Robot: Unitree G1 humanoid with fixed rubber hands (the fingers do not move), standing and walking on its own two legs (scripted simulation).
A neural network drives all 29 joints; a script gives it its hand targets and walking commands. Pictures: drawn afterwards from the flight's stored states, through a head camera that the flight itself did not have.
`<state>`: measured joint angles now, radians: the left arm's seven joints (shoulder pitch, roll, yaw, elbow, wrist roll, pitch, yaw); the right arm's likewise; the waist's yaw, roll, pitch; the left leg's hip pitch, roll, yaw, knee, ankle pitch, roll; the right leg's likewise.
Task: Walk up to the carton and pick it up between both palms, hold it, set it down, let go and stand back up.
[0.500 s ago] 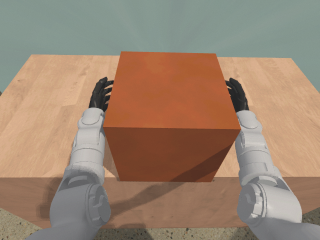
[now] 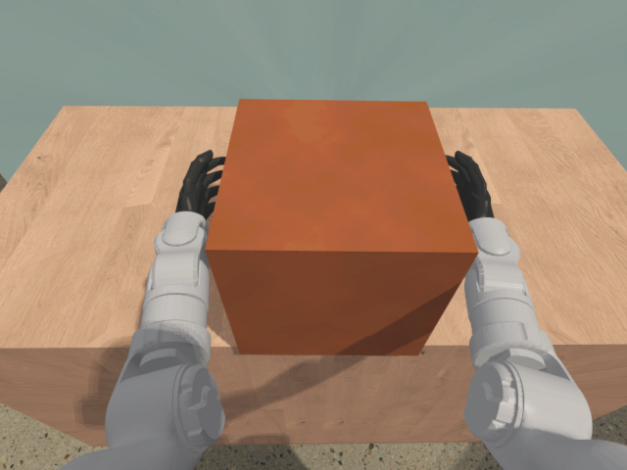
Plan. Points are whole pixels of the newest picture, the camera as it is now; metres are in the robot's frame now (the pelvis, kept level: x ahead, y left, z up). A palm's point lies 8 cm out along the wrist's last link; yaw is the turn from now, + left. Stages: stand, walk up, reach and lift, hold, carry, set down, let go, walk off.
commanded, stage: set down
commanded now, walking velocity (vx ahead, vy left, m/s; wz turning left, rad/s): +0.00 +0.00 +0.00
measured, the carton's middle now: (331, 230) +0.41 -0.04 +0.05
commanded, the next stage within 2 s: none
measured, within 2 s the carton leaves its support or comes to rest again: neither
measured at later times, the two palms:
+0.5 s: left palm (205, 217) +0.44 +0.14 +0.07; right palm (470, 228) +0.39 -0.24 +0.05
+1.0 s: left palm (188, 186) +0.43 +0.15 +0.13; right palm (522, 190) +0.39 -0.28 +0.13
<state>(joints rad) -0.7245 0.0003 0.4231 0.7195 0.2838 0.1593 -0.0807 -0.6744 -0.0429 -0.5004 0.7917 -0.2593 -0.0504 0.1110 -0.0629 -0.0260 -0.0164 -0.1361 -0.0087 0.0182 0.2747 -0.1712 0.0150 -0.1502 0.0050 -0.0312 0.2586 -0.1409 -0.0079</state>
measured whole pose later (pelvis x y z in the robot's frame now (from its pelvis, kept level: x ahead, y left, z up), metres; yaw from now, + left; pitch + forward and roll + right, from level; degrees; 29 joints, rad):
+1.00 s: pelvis -0.04 -0.02 -0.02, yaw -2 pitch +15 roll +0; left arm -1.03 0.36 -0.15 1.14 -0.39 0.07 0.06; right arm -0.99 -0.42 0.12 1.13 0.50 0.06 -0.01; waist -0.04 0.01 -0.21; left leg -0.56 0.02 0.01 0.50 -0.19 -0.02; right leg -0.59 0.04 -0.02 0.46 -0.14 -0.04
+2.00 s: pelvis -0.04 -0.01 +0.00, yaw -3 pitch +3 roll +0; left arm -0.71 0.42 0.08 0.51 -0.28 0.55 0.03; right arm -0.65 -0.44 -0.04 0.60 0.44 0.37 0.02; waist -0.04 -0.02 -0.06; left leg -0.25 0.02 0.02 0.36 -0.16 -0.01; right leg -0.28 0.04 0.00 0.33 -0.10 -0.03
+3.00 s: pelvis +0.00 +0.00 +0.00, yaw -4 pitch -2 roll -1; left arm 0.21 0.26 0.05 -0.06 -0.24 0.21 0.03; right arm 0.24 -0.34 -0.08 0.02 0.31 0.09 0.05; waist 0.02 0.01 0.00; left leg -0.07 0.01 0.03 0.30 -0.20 0.01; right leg -0.10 0.03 0.03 0.26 -0.14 -0.01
